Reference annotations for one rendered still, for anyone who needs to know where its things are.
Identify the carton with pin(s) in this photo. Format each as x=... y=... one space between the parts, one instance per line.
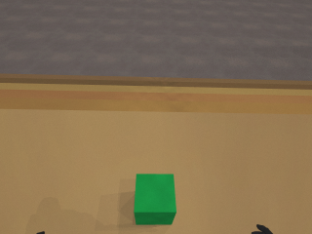
x=155 y=199

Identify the robot right hand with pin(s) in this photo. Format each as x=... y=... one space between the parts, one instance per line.
x=263 y=230

